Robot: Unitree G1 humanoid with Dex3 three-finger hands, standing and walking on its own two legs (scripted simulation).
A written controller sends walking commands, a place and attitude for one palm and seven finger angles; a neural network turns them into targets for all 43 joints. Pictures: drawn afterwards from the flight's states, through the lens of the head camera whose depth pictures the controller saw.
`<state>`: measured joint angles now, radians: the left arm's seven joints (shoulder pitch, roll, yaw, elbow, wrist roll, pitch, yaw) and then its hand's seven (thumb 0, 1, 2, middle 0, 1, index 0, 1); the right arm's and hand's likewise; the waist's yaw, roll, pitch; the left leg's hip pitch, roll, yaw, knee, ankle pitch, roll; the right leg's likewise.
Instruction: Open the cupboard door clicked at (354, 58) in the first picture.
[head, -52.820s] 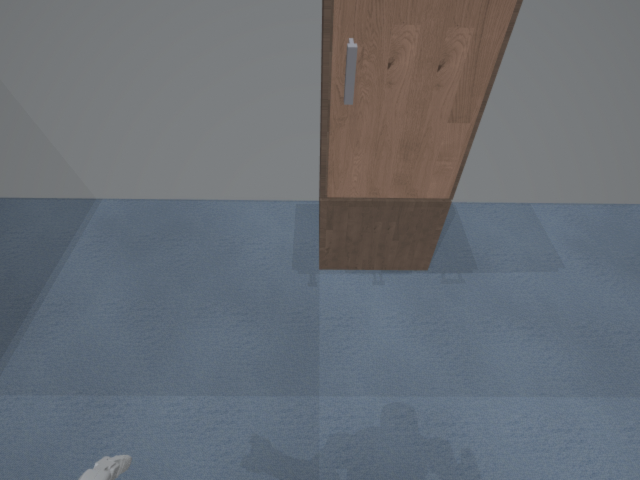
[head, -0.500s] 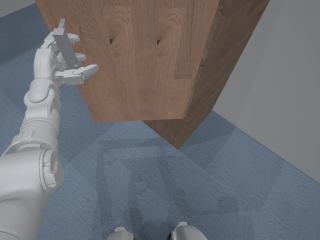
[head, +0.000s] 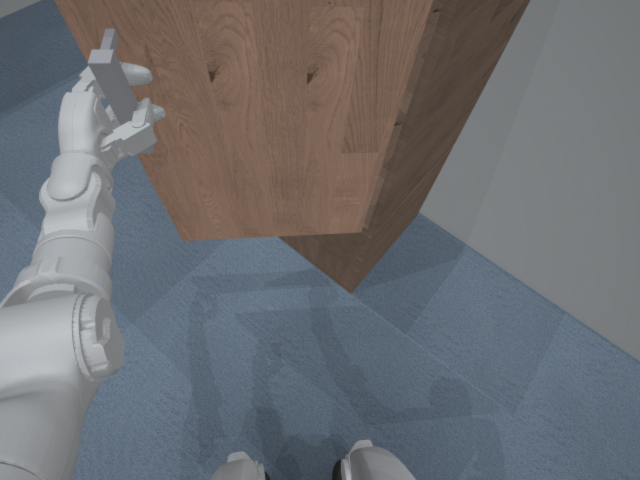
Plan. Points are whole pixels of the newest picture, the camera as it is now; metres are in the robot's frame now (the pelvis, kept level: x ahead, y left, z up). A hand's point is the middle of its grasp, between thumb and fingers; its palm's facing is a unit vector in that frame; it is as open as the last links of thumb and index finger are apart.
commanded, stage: pull the door open along its arc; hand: left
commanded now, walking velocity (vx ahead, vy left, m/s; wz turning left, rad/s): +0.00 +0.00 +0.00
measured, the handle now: (128, 95) +0.57 +0.18 +0.11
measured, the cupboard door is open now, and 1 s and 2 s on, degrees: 45 63 85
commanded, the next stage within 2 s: open thumb and fingers to let go in 1.44 s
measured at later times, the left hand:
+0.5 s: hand (153, 177) +0.45 +0.15 +0.10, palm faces +0.10 -0.99 +0.06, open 5.9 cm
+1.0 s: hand (179, 200) +0.41 +0.12 +0.10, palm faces +0.44 -0.90 +0.00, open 5.8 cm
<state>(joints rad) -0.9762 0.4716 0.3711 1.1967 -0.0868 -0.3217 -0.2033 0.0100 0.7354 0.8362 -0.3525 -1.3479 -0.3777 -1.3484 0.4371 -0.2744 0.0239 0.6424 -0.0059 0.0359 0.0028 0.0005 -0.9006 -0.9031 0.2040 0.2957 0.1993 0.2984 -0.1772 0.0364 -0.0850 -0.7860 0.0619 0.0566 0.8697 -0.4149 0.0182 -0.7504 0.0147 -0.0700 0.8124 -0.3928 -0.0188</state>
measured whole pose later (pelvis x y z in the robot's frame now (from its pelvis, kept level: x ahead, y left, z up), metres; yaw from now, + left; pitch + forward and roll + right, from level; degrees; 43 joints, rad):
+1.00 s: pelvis -0.01 -0.02 +0.01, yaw +1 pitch +11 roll +0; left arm -0.51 0.06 0.21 0.70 -0.02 -0.29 0.44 0.02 0.75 0.79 -0.35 -1.35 -0.34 -1.34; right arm 0.39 -0.23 -0.03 0.71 -0.05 -0.01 0.02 0.01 -0.90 -0.90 0.20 0.30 0.20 0.30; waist -0.07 0.05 -0.11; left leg -0.58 0.06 0.05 0.75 -0.36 -0.01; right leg -0.57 0.02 -0.07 0.75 -0.37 -0.05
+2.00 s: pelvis +0.00 -0.03 +0.02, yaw +4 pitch +3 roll +1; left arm 0.01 -0.10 -0.26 0.05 0.05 -0.03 0.56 0.01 -0.12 0.46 -0.32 -1.24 -0.32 -1.24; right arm 0.20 -0.20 0.00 0.60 -0.04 0.07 0.00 0.01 -0.90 -0.90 0.20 0.30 0.20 0.30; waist 0.00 0.04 -0.04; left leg -0.42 0.03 0.01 0.72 -0.36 -0.03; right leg -0.40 -0.01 -0.11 0.74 -0.41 -0.06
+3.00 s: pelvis -0.02 -0.01 +0.02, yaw +2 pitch +1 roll +1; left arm 0.07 0.02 -0.27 0.03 -0.02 -0.13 0.11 -0.01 -0.50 0.30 -0.17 -0.33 -0.17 -0.32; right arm 0.23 -0.19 0.05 0.52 0.01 -0.02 0.02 0.01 -0.90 -0.90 0.20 0.30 0.20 0.30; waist 0.01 0.02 -0.02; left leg -0.39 0.02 0.06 0.71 -0.34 0.01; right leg -0.39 -0.02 -0.06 0.74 -0.37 -0.03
